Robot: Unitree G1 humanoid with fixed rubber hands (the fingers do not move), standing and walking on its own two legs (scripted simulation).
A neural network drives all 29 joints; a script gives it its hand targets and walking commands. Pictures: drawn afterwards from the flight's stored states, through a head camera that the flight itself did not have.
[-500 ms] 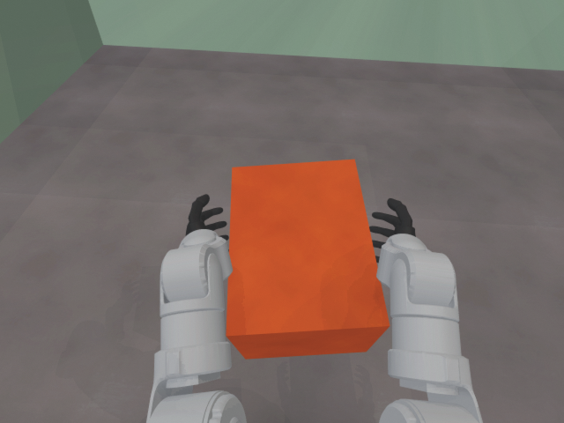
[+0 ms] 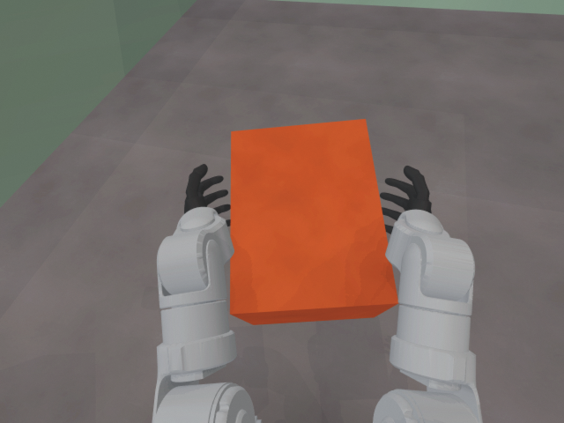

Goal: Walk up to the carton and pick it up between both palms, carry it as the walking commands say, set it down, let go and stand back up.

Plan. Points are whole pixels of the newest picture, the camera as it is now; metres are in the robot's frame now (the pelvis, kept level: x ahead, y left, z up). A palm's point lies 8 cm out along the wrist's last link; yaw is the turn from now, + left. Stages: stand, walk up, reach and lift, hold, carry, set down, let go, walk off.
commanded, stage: carry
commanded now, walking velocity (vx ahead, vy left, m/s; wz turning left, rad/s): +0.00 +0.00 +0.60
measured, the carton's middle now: (305, 228) +0.39 -0.03 +0.02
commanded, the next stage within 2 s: none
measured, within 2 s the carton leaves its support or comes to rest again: neither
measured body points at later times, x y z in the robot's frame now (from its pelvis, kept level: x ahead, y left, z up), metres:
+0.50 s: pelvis +0.03 +0.06 -0.02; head +0.11 +0.08 +0.43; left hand +0.33 +0.32 +0.08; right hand +0.43 +0.06 +0.07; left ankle +0.02 +0.18 -0.73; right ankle +0.09 -0.03 -0.73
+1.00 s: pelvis -0.02 +0.12 -0.01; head -0.01 +0.19 +0.44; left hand +0.16 +0.47 +0.08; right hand +0.34 +0.25 +0.11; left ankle -0.05 +0.23 -0.73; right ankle +0.04 -0.02 -0.68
